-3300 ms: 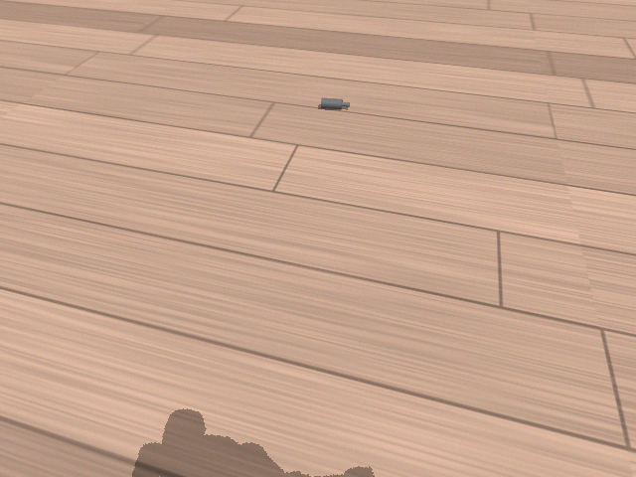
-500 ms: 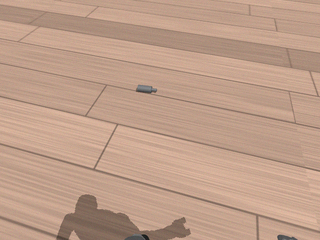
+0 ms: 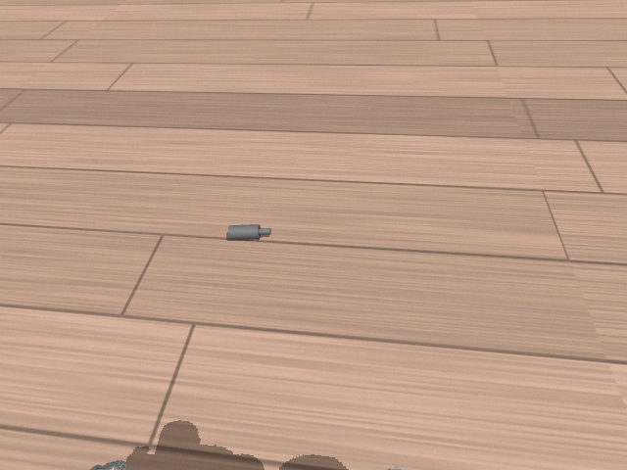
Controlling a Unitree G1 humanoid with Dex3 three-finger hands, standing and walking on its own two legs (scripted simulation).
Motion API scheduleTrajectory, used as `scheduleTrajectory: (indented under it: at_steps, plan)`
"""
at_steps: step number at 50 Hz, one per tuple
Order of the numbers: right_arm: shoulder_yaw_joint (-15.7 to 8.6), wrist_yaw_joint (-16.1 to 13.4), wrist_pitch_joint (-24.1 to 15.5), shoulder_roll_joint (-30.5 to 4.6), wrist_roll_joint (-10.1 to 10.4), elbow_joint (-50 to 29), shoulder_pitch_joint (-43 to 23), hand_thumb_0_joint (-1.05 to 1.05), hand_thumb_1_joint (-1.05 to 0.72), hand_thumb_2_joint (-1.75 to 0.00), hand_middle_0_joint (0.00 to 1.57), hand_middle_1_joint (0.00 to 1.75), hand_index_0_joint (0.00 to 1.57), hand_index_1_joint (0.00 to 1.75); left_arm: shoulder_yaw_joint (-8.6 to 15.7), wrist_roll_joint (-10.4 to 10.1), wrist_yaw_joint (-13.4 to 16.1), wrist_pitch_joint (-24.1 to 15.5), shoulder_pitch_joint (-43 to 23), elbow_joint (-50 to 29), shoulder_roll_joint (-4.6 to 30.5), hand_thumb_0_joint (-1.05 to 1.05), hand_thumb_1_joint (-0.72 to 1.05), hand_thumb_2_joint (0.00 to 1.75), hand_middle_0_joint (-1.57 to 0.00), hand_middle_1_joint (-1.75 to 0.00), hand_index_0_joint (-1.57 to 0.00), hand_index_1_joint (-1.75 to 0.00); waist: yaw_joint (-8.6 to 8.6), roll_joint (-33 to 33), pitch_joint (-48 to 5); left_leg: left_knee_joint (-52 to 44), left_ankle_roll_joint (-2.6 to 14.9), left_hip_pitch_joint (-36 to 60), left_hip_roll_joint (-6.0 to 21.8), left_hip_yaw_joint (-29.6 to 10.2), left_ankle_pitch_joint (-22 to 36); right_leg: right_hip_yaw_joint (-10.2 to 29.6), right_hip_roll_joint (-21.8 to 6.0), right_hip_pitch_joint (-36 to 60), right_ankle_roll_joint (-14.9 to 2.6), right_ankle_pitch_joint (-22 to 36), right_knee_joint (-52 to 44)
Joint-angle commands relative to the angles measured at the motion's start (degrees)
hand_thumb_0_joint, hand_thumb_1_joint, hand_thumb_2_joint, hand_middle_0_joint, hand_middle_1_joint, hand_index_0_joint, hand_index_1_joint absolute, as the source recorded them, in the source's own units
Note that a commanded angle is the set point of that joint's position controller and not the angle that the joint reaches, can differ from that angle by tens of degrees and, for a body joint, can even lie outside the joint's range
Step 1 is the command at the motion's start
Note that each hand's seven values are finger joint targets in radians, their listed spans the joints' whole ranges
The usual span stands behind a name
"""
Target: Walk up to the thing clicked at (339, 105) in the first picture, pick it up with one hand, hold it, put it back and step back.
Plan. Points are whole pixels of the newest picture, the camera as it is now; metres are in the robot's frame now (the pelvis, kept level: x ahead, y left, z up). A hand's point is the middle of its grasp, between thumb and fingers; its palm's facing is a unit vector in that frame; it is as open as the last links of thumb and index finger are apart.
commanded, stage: walk up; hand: left
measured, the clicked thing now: (250, 231) +1.17 +0.28 -0.73
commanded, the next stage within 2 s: none
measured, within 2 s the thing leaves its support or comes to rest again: neither
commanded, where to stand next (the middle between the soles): +0.66 +0.02 m, yaw +1 degrees
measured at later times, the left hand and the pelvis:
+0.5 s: hand out of the picture +0.18 +0.29 -0.14, palm faces +0.06 -0.93 -0.36, open 7.4 cm; pelvis +0.18 +0.01 +0.01, yaw +3 degrees
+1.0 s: hand (152, 327) +0.40 +0.29 -0.12, palm faces -0.06 -0.92 -0.38, open 7.4 cm; pelvis +0.34 +0.01 +0.01, yaw +0 degrees
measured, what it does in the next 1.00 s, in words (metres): walks ahead: left foot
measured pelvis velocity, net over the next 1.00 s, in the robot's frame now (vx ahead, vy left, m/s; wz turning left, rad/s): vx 0.34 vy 0.01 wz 0.00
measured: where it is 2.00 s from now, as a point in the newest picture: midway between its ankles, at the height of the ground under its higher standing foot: (321, 366)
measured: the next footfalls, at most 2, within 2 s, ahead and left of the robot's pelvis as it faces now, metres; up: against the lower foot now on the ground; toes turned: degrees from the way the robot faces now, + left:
left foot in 0.50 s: +0.33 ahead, +0.14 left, +0.00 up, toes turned +7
right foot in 1.02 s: +0.49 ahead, -0.12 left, +0.00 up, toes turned -3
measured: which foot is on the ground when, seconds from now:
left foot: down 0.00-0.02, up 0.04-0.48, down 0.50-1.00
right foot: down 0.00-0.54, up 0.56-1.00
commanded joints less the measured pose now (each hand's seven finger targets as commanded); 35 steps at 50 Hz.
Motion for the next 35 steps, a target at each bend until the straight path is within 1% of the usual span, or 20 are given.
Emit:
scheduleTrajectory:
  at_steps: [1,2,3,4,6,9,11,15,16,18,21,23,24,25,26,27,28,29,32,35]
  plan:
    - [-1.17,-0.33,-1.57,-5.87,0.02,-6.59,3.72,0.00,-0.90,-0.90,0.20,0.30,0.20,0.30,6.38,0.46,2.22,-3.16,13.66,-2.54,20.50,0.00,0.90,0.90,-0.20,-0.30,-0.20,-0.30,7.73,-18.88,-13.25,33.37,3.99,-30.15,-2.99,-2.36,-2.79,31.24,-18.29,36.83,-7.72,-14.50,-13.42]
    - [-2.58,-1.06,-1.01,-11.89,-0.03,-5.09,1.68,0.00,-0.90,-0.90,0.20,0.30,0.20,0.30,6.19,-0.55,2.44,-2.77,12.76,-1.89,21.05,0.00,0.90,0.90,-0.20,-0.30,-0.20,-0.30,8.69,-14.86,-10.86,38.68,3.72,-35.80,-2.42,-4.95,-5.00,40.19,-22.00,36.76,-12.86,-12.81,-16.79]
    - [-2.78,-1.46,-0.88,-13.34,-0.19,-4.18,-0.31,0.00,-0.90,-0.90,0.20,0.30,0.20,0.30,5.86,-1.24,2.77,-2.50,10.98,-2.68,19.84,0.00,0.90,0.90,-0.20,-0.30,-0.20,-0.30,8.25,-11.44,-8.34,41.01,3.46,-36.12,0.01,-7.92,-2.91,37.58,-21.57,32.11,-14.00,-8.86,-16.95]
    - [-2.77,-1.32,-0.96,-12.58,0.37,-3.32,-1.72,0.00,-0.90,-0.90,0.20,0.30,0.20,0.30,5.09,-1.54,3.05,-2.48,9.47,-3.00,17.63,0.00,0.90,0.90,-0.20,-0.30,-0.20,-0.30,7.39,-7.96,-5.19,40.83,3.27,-33.77,0.62,-11.17,0.48,29.33,-18.41,26.00,-12.30,-0.86,-17.19]
    - [-2.41,-0.63,-0.40,-10.66,1.02,-2.26,-0.27,0.00,-0.90,-0.90,0.20,0.30,0.20,0.30,3.94,-1.60,3.39,-2.81,5.58,-3.57,14.75,0.00,0.90,0.90,-0.20,-0.30,-0.20,-0.30,4.30,-8.29,-2.48,36.37,3.31,-30.32,1.97,-10.86,5.46,16.19,-12.39,19.14,-8.70,6.84,-16.35]
    - [-2.58,0.32,0.73,-9.39,0.36,-1.21,1.40,0.00,-0.90,-0.90,0.20,0.30,0.20,0.30,3.33,-1.45,3.27,-3.29,4.92,-3.94,13.34,0.00,0.90,0.90,-0.20,-0.30,-0.20,-0.30,2.88,-9.02,-1.25,31.62,2.69,-27.04,1.18,-9.37,11.91,8.03,-8.07,14.21,-6.69,9.68,-17.67]
    - [-3.02,0.77,1.27,-9.42,0.11,-1.69,0.03,0.00,-0.90,-0.90,0.20,0.30,0.20,0.30,3.41,-1.00,3.15,-3.62,4.79,-4.92,13.61,0.00,0.90,0.90,-0.20,-0.30,-0.20,-0.30,2.73,-8.21,-0.94,28.44,1.15,-28.74,1.58,-8.96,14.37,6.94,-9.06,14.13,-8.42,4.90,-19.92]
    - [-3.44,1.57,1.57,-9.77,-0.57,-3.38,-6.47,0.00,-0.90,-0.90,0.20,0.30,0.20,0.30,4.13,-0.05,2.98,-3.48,6.20,-5.52,14.85,0.00,0.90,0.90,-0.20,-0.30,-0.20,-0.30,4.70,-7.11,2.69,18.29,-0.07,-31.59,3.41,-8.81,16.95,7.65,-10.05,12.47,-7.91,-12.71,-24.07]
    - [-3.28,1.82,1.38,-9.40,-0.90,-3.86,-7.85,0.00,-0.90,-0.90,0.20,0.30,0.20,0.30,4.39,0.12,2.79,-3.44,5.98,-5.80,15.30,0.00,0.90,0.90,-0.20,-0.30,-0.20,-0.30,4.92,-7.68,3.07,15.11,-0.08,-30.91,4.30,-8.34,16.70,7.73,-10.74,12.28,-9.01,-14.85,-23.89]
    - [-3.04,2.12,0.90,-8.68,-1.19,-4.47,-10.00,0.00,-0.90,-0.90,0.20,0.30,0.20,0.30,4.61,0.25,2.71,-3.43,7.20,-5.70,15.63,0.00,0.90,0.90,-0.20,-0.30,-0.20,-0.30,5.67,-7.37,2.87,9.48,0.34,-29.24,5.66,-7.73,18.18,7.29,-11.34,13.45,-9.61,-13.95,-22.09]
    - [-3.11,2.12,0.06,-8.48,-1.25,-4.51,-12.01,0.00,-0.90,-0.90,0.20,0.30,0.20,0.30,4.29,-0.16,2.66,-3.14,9.00,-4.91,15.34,0.00,0.90,0.90,-0.20,-0.30,-0.20,-0.30,6.42,-6.01,2.03,4.76,1.39,-25.08,4.00,-4.78,17.79,5.28,-10.50,14.82,-9.36,-6.84,-18.10]
    - [-3.15,2.00,-0.46,-8.61,-1.13,-4.36,-10.74,0.00,-0.90,-0.90,0.20,0.30,0.20,0.30,4.40,-0.11,2.61,-2.80,8.95,-5.07,16.04,0.00,0.90,0.90,-0.20,-0.30,-0.20,-0.30,5.31,-5.65,-0.05,1.73,2.63,-20.34,2.93,-3.27,15.23,5.89,-11.45,15.78,-9.32,-0.05,-13.66]
    - [-3.38,1.72,-0.77,-8.96,-1.15,-3.65,-8.28,0.00,-0.90,-0.90,0.20,0.30,0.20,0.30,4.20,-0.13,2.71,-2.57,8.76,-5.24,16.19,0.00,0.90,0.90,-0.20,-0.30,-0.20,-0.30,3.55,-3.53,-1.32,-1.40,3.16,-14.78,1.80,-2.62,15.97,5.01,-10.70,14.41,-8.45,3.08,-9.14]
    - [-4.06,1.22,-1.19,-10.78,-1.46,-1.78,-3.08,0.00,-0.90,-0.90,0.20,0.30,0.20,0.30,3.42,-0.21,2.79,-2.40,9.74,-5.51,14.50,0.00,0.90,0.90,-0.20,-0.30,-0.20,-0.30,1.35,1.94,-4.80,-2.84,4.23,-6.24,-0.18,-1.88,14.62,1.59,-7.16,12.68,-6.78,9.00,0.72]
    - [-5.33,0.56,-1.55,-14.07,-2.34,-0.50,3.31,0.00,-0.90,-0.90,0.20,0.30,0.20,0.30,2.12,-0.70,2.92,-2.19,12.08,-5.86,11.50,0.00,0.90,0.90,-0.20,-0.30,-0.20,-0.30,-1.42,10.57,-9.28,-5.76,7.04,3.92,5.19,-9.94,8.12,-1.35,-3.25,5.40,-4.53,6.23,15.79]
    - [-6.55,-0.13,-1.69,-18.77,-2.60,-1.82,4.93,0.00,-0.90,-0.90,0.20,0.30,0.20,0.30,1.12,-1.35,2.75,-2.07,13.96,-6.34,7.33,0.00,0.90,0.90,-0.20,-0.30,-0.20,-0.30,-1.35,20.91,-10.73,-9.10,11.78,13.44,19.01,-34.59,2.45,-2.78,4.93,-11.70,-0.94,-20.41,27.79]
    - [-6.63,-0.22,-1.49,-19.14,-0.68,-2.55,4.34,0.00,-0.90,-0.90,0.20,0.30,0.20,0.30,2.76,-0.87,3.67,-1.27,13.04,-4.79,13.47,0.00,0.90,0.90,-0.20,-0.30,-0.20,-0.30,-2.04,12.41,-10.22,-12.88,16.30,11.11,23.50,-43.15,-1.23,2.45,3.74,-13.60,-1.66,-25.04,32.19]
    - [-6.63,-0.27,-1.16,-17.67,0.09,-2.61,2.64,0.00,-0.90,-0.90,0.20,0.30,0.20,0.30,2.58,-0.47,3.86,-1.08,10.60,-4.11,15.34,0.00,0.90,0.90,-0.20,-0.30,-0.20,-0.30,-1.53,8.94,-5.88,-13.84,17.11,6.08,23.20,-40.22,-0.14,5.13,1.33,-14.50,-1.85,-23.15,34.62]
    - [-4.14,-0.86,-1.41,-13.08,0.62,-4.68,-2.87,0.00,-0.90,-0.90,0.20,0.30,0.20,0.30,2.20,-0.98,2.91,-1.00,12.78,-2.50,13.50,0.00,0.90,0.90,-0.20,-0.30,-0.20,-0.30,1.61,5.42,-2.13,-13.06,11.18,-3.60,15.25,-18.77,19.73,8.01,-0.78,-8.06,-0.89,-13.73,28.97]
    - [-4.06,-0.71,-1.93,-13.13,0.47,-5.37,-4.37,0.00,-0.90,-0.90,0.20,0.30,0.20,0.30,2.30,-0.87,2.15,-0.02,13.81,-1.34,11.85,0.00,0.90,0.90,-0.20,-0.30,-0.20,-0.30,2.66,7.83,-0.27,-15.19,11.85,-10.47,13.14,-13.18,15.68,4.95,-1.08,-4.38,0.92,-10.01,25.10]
